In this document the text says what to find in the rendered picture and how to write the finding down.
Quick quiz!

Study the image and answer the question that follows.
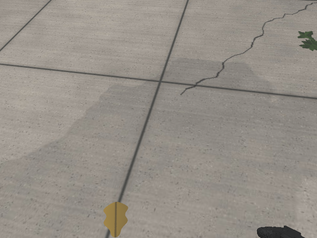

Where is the robot right hand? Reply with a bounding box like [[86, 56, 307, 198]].
[[257, 225, 305, 238]]

